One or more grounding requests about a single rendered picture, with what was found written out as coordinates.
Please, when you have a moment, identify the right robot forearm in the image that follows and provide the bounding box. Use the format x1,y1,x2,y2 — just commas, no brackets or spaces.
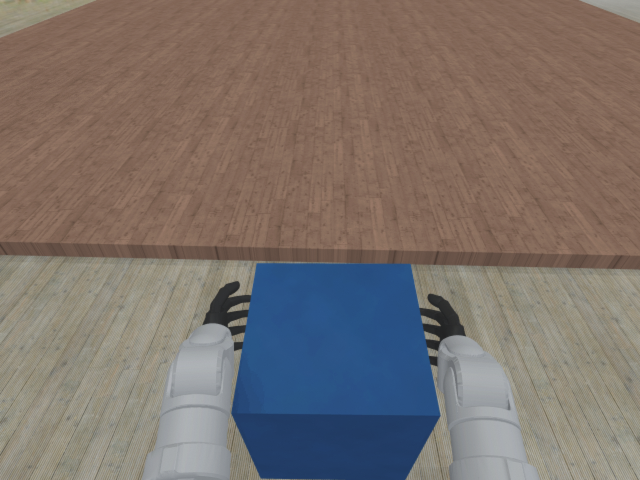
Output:
437,335,540,480

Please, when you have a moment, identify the left robot forearm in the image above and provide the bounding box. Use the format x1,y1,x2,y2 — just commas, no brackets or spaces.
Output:
142,323,234,480

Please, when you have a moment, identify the robot left hand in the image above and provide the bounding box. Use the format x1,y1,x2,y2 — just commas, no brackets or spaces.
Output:
203,281,251,351

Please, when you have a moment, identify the robot right hand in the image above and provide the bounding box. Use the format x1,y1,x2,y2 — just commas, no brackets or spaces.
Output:
419,294,466,366

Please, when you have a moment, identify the carton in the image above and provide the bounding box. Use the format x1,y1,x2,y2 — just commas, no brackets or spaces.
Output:
231,263,441,480

